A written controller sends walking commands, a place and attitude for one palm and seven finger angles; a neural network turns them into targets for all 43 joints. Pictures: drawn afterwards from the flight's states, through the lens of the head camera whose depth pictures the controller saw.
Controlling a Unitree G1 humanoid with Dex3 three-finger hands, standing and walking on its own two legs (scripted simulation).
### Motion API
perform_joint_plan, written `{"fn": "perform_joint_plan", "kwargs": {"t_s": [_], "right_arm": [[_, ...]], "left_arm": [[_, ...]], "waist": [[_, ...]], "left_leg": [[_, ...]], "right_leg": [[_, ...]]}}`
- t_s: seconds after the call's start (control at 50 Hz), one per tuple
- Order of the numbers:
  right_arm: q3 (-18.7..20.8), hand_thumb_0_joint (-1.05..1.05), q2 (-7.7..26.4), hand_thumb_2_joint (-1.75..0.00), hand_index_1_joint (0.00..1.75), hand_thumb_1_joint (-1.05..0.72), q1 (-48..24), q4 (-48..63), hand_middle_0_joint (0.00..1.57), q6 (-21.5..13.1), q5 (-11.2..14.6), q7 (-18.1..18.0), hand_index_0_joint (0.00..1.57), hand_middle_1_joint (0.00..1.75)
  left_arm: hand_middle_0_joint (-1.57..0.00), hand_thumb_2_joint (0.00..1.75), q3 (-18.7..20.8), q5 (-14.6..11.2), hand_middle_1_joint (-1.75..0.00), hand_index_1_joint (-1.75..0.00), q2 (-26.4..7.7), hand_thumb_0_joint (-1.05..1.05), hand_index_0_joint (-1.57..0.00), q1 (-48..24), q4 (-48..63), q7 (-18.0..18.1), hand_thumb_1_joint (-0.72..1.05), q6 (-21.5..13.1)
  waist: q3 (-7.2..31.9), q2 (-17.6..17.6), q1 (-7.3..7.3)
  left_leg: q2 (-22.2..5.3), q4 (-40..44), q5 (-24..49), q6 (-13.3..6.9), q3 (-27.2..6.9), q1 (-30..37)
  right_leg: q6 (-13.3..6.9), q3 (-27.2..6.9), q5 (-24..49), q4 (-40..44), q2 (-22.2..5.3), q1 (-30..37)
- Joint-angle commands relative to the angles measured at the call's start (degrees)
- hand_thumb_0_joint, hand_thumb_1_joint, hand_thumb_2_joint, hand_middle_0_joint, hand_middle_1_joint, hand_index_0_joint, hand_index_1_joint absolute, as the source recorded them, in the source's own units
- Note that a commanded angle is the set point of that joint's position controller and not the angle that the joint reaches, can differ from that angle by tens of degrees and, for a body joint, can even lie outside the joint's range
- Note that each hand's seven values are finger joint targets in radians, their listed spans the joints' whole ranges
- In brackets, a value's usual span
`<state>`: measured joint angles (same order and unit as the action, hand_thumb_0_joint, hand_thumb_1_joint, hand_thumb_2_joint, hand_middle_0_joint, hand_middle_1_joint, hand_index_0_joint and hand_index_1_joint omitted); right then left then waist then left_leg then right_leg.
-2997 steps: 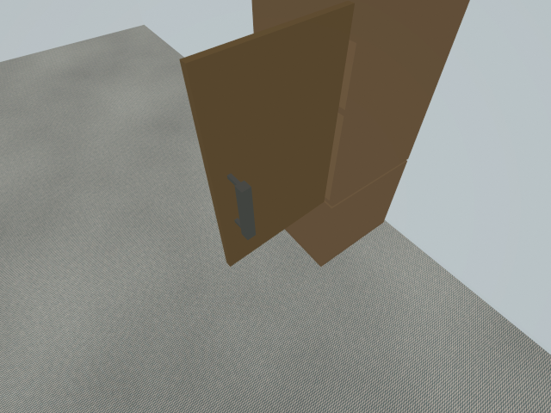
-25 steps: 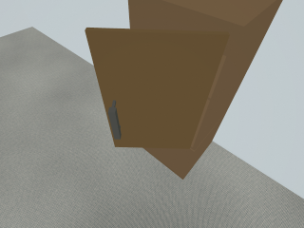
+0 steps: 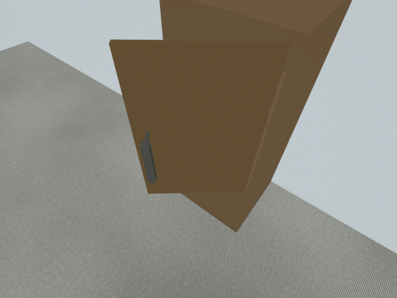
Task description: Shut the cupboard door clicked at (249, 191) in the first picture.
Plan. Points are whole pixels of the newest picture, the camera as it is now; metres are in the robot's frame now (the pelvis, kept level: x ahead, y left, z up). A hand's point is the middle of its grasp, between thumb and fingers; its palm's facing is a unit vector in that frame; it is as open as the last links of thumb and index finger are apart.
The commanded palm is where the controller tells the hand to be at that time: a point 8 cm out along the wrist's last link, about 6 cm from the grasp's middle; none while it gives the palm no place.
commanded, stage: look again from close up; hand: left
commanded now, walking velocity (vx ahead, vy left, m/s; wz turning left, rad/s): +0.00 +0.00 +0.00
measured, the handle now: (149, 158) +0.51 +0.18 -0.09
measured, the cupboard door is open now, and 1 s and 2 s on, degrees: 40 40 40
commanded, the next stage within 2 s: shuffle to correct the standing spot in 0.40 s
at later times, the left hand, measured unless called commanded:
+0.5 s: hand out of the picture +0.05 +0.19 -0.17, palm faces +0.00 -0.97 -0.25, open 7.4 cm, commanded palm none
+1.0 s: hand out of the picture +0.04 +0.14 -0.18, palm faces +0.11 -0.98 -0.19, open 7.4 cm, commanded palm none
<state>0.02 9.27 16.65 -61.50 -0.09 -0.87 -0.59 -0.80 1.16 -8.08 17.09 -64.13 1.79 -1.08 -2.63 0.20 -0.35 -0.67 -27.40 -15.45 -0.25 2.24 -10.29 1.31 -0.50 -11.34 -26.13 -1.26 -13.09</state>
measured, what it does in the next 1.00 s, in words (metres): shifts its weight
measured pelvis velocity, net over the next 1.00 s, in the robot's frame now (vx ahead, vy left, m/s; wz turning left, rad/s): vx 0.07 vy -0.02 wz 0.06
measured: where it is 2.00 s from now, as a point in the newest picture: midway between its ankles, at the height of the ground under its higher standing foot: outside the picture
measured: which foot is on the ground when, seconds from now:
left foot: down 0.00-1.00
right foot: down 0.00-1.00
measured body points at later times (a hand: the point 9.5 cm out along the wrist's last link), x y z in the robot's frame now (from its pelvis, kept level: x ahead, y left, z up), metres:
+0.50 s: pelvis +0.02 -0.01 +0.00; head +0.03 -0.02 +0.45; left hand +0.05 +0.24 -0.15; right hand +0.04 -0.24 -0.16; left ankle -0.01 +0.11 -0.74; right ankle +0.03 -0.14 -0.74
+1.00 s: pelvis +0.07 -0.02 -0.01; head +0.10 -0.02 +0.44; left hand +0.04 +0.20 -0.17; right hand +0.09 -0.25 -0.17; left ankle -0.01 +0.11 -0.74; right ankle +0.03 -0.14 -0.74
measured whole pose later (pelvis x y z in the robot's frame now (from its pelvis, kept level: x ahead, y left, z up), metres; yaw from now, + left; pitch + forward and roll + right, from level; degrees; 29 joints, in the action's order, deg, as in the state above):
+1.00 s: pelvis +0.07 -0.02 -0.01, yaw +3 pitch +0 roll +1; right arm 0.3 8.3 14.3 -62.8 -0.4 -0.4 -2.3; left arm 0.8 0.7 -8.4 16.5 -62.7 2.0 -1.1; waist -4.4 1.1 -0.9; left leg -1.0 -31.4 -20.6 1.4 -0.1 -9.3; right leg -0.5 3.3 -20.3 -33.6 -1.6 -12.2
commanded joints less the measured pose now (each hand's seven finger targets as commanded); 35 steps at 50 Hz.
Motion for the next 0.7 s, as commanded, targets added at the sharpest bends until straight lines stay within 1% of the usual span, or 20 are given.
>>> {"fn": "perform_joint_plan", "kwargs": {"t_s": [0.0, 0.04, 0.08, 0.12, 0.14, 0.2, 0.22, 0.26, 0.3, 0.34, 0.36, 0.42, 0.44, 0.48, 0.5, 0.52, 0.56, 0.6, 0.64, 0.68], "right_arm": [[0.7, 0.0, 5.3, -0.9, 0.3, -0.9, 1.8, 5.2, 0.2, -1.9, -0.1, -0.4, 0.2, 0.3], [0.8, 0.0, 5.2, -0.9, 0.3, -0.9, 2.5, 5.5, 0.2, -2.0, -0.1, -0.6, 0.2, 0.3], [0.8, 0.0, 6.2, -0.9, 0.3, -0.9, 2.6, 5.4, 0.2, -2.0, 0.0, -0.6, 0.2, 0.3], [0.9, 0.0, 6.7, -0.9, 0.3, -0.9, 2.9, 5.2, 0.2, -2.2, 0.0, -0.6, 0.2, 0.3], [0.9, 0.0, 6.4, -0.9, 0.3, -0.9, 3.0, 5.0, 0.2, -2.3, 0.0, -0.6, 0.2, 0.3], [0.9, 0.0, 7.0, -0.9, 0.3, -0.9, 2.9, 4.4, 0.2, -2.3, 0.0, -0.7, 0.2, 0.3], [0.9, 0.0, 7.1, -0.9, 0.3, -0.9, 3.0, 4.2, 0.2, -2.4, 0.0, -0.7, 0.2, 0.3], [0.9, 0.0, 7.5, -0.9, 0.3, -0.9, 2.9, 3.9, 0.2, -2.5, 0.0, -0.7, 0.2, 0.3], [1.0, 0.0, 7.7, -0.9, 0.3, -0.9, 2.4, 3.5, 0.2, -2.6, 0.0, -0.7, 0.2, 0.3], [1.0, 0.0, 7.6, -0.9, 0.3, -0.9, 2.1, 3.4, 0.2, -2.5, 0.0, -0.8, 0.2, 0.3], [1.0, 0.0, 7.9, -0.9, 0.3, -0.9, 1.4, 3.2, 0.2, -2.4, 0.0, -0.7, 0.2, 0.3], [1.0, 0.0, 8.3, -0.9, 0.3, -0.9, 0.9, 2.7, 0.2, -2.4, 0.0, -0.8, 0.2, 0.3], [1.0, 0.0, 7.9, -0.9, 0.3, -0.9, 0.6, 2.7, 0.2, -2.4, 0.0, -0.8, 0.2, 0.3], [1.0, 0.0, 8.5, -0.9, 0.3, -0.9, 0.0, 2.4, 0.2, -2.4, 0.0, -0.8, 0.2, 0.3], [0.5, 0.0, 6.4, -0.9, 0.3, -0.9, 0.7, 1.9, 0.2, -2.2, -0.2, -0.8, 0.2, 0.3], [0.4, 0.0, 6.0, -0.9, 0.3, -0.9, 0.9, 1.6, 0.2, -1.9, -0.2, -0.7, 0.2, 0.3], [0.5, 0.0, 6.0, -0.9, 0.3, -0.9, 0.6, 1.6, 0.2, -1.5, -0.4, -0.6, 0.2, 0.3], [0.6, 0.0, 6.2, -0.9, 0.3, -0.9, 0.5, 1.9, 0.2, -1.3, -0.6, -0.5, 0.2, 0.3], [0.7, 0.0, 5.8, -0.9, 0.3, -0.9, 0.6, 1.9, 0.2, -1.2, -0.7, -0.5, 0.2, 0.3], [0.8, 0.0, 5.8, -0.9, 0.3, -0.9, 0.9, 1.9, 0.2, -1.4, -0.7, -0.5, 0.2, 0.3]], "left_arm": [[-0.2, 0.9, 1.4, -0.1, -0.3, -0.3, -8.0, 0.0, -0.2, 2.0, 3.4, 0.4, 0.9, -0.9], [-0.2, 0.9, 1.3, -0.1, -0.3, -0.3, -7.4, 0.0, -0.2, 1.4, 3.8, 0.2, 0.9, -0.7], [-0.2, 0.9, 1.2, -0.2, -0.3, -0.3, -7.1, 0.0, -0.2, 1.4, 4.0, 0.2, 0.9, -0.6], [-0.2, 0.9, 1.3, -0.3, -0.3, -0.3, -7.2, 0.0, -0.2, 1.3, 4.1, 0.1, 0.9, -0.6], [-0.2, 0.9, 1.4, -0.2, -0.3, -0.3, -7.6, 0.0, -0.2, 1.0, 4.4, 0.1, 0.9, -0.6], [-0.2, 0.9, 1.5, -0.4, -0.3, -0.3, -8.2, 0.0, -0.2, 0.7, 4.7, 0.1, 0.9, -0.7], [-0.2, 0.9, 1.7, -0.4, -0.3, -0.3, -8.5, 0.0, -0.2, 0.4, 4.8, 0.1, 0.9, -0.7], [-0.2, 0.9, 1.9, -0.4, -0.3, -0.3, -9.1, 0.0, -0.2, -0.2, 5.1, 0.1, 0.9, -0.9], [-0.2, 0.9, 2.1, -0.5, -0.3, -0.3, -9.5, 0.0, -0.2, -0.5, 5.2, 0.1, 0.9, -0.9], [-0.2, 0.9, 2.1, -0.4, -0.3, -0.3, -9.9, 0.0, -0.2, -1.1, 5.2, 0.1, 0.9, -0.9], [-0.2, 0.9, 2.1, -0.4, -0.3, -0.3, -10.1, 0.0, -0.2, -1.2, 5.3, 0.1, 0.9, -0.9], [-0.2, 0.9, 2.3, -0.5, -0.3, -0.3, -10.6, 0.0, -0.2, -1.9, 5.2, 0.0, 0.9, -0.8], [-0.2, 0.9, 2.3, -0.4, -0.3, -0.3, -10.7, 0.0, -0.2, -2.0, 5.3, 0.0, 0.9, -0.9], [-0.2, 0.9, 2.4, -0.4, -0.3, -0.3, -11.2, 0.0, -0.2, -2.2, 5.0, 0.0, 0.9, -1.0], [-0.2, 0.9, 1.9, -0.5, -0.3, -0.3, -9.0, 0.0, -0.2, -1.4, 4.2, 0.0, 0.9, -0.7], [-0.2, 0.9, 1.7, -0.5, -0.3, -0.3, -8.5, 0.0, -0.2, -0.7, 3.7, 0.0, 0.9, -0.4], [-0.2, 0.9, 1.9, -0.1, -0.3, -0.3, -8.6, 0.0, -0.2, -0.3, 3.7, -0.2, 0.9, -0.1], [-0.2, 0.9, 2.1, 0.0, -0.3, -0.3, -9.0, 0.0, -0.2, 0.1, 3.6, -0.5, 0.9, 0.1], [-0.2, 0.9, 2.4, 0.1, -0.3, -0.3, -9.0, 0.0, -0.2, 0.5, 3.8, -0.7, 0.9, 0.1], [-0.2, 0.9, 2.6, 0.1, -0.3, -0.3, -9.0, 0.0, -0.2, 1.3, 3.6, -0.8, 0.9, -0.1]], "waist": [[0.2, -5.5, 0.67], [-2.3, -1.8, 0.42], [-3.6, 0.0, 0.2], [-3.8, 0.4, 0.19], [-4.3, -0.1, 0.07], [-3.4, 0.9, 0.07], [-2.6, 2.0, 0.17], [-1.1, 1.1, 0.18], [-0.1, 0.9, 0.13], [-0.1, 1.0, 0.19], [-0.7, 1.6, 0.14], [0.6, 0.4, 0.3], [0.2, 1.0, 0.19], [1.1, 0.3, 0.26], [1.9, 0.8, 0.39], [1.8, 0.4, 0.26], [-0.6, 1.2, 0.12], [-2.2, 0.9, 0.2], [-3.9, 0.1, 0.16], [-3.7, -0.6, 0.19]], "left_leg": [[-4.2, 5.4, -0.7, -1.0, -5.9, -5.6], [-4.5, 6.8, -1.2, -1.6, -7.0, -8.1], [-4.4, 7.9, -2.9, -1.8, -7.3, -8.6], [-4.4, 8.2, -2.3, -1.9, -7.2, -7.8], [-4.4, 8.5, -1.5, -2.0, -6.9, -8.0], [-4.1, 7.9, 0.8, -1.9, -6.1, -6.2], [-4.1, 7.7, 1.7, -2.0, -6.1, -5.5], [-4.1, 7.0, 4.9, -2.0, -5.5, -4.1], [-4.3, 6.9, 5.9, -1.9, -5.1, -3.1], [-4.3, 6.9, 6.1, -1.8, -4.7, -2.8], [-4.2, 6.6, 5.6, -1.7, -4.6, -2.9], [-4.4, 6.7, 7.4, -1.5, -4.3, -1.5], [-4.5, 6.6, 7.5, -1.5, -4.1, -1.4], [-4.4, 6.3, 8.6, -1.3, -3.9, -0.8], [-4.5, 6.3, 7.7, -1.0, -3.9, -0.4], [-4.4, 6.3, 4.9, -1.1, -3.8, -0.6], [-3.9, 6.0, -1.4, -1.5, -4.1, -2.9], [-3.7, 5.5, -4.7, -1.8, -4.6, -4.1], [-3.8, 5.4, -6.1, -2.2, -5.3, -5.0], [-3.7, 3.7, -3.2, -2.4, -5.3, -5.1]], "right_leg": [[-3.3, -3.4, -7.1, 1.7, -3.7, -1.7], [-3.3, -2.3, -5.6, 1.1, -3.2, -1.3], [-3.2, -2.8, -6.0, 1.0, -3.1, -1.7], [-3.2, -3.1, -4.9, 1.1, -3.2, -2.0], [-3.2, -2.9, -4.0, 1.1, -3.3, -1.6], [-3.2, -3.7, -2.4, 1.4, -3.6, -1.5], [-3.2, -4.0, -1.9, 1.5, -3.7, -1.2], [-3.2, -3.9, 0.9, 1.0, -3.9, -0.3], [-3.2, -4.0, 2.3, 1.0, -4.1, 0.3], [-3.3, -3.9, 3.1, 1.2, -4.2, 0.8], [-3.3, -4.4, 2.9, 1.5, -4.3, 0.3], [-3.4, -4.3, 5.0, 1.5, -4.5, 0.9], [-3.4, -4.2, 5.6, 1.6, -4.4, 1.1], [-3.5, -4.6, 7.4, 1.7, -4.8, 1.7], [-3.1, -3.8, 5.9, 1.5, -4.7, 2.3], [-3.0, -3.3, 2.1, 1.4, -4.4, 2.2], [-3.2, -3.2, -6.6, 1.9, -4.2, 0.7], [-3.5, -3.4, -11.9, 2.4, -4.1, -1.0], [-3.7, -2.5, -13.9, 2.3, -3.9, -2.1], [-3.9, -2.3, -11.8, 1.3, -4.2, -2.1]]}}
